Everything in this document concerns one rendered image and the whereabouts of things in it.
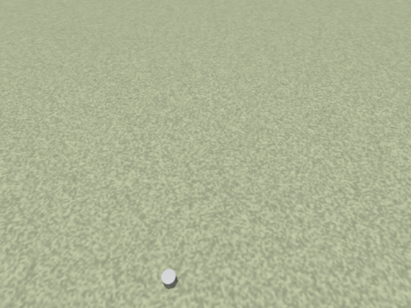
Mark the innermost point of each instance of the tin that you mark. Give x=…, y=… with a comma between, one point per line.
x=168, y=277

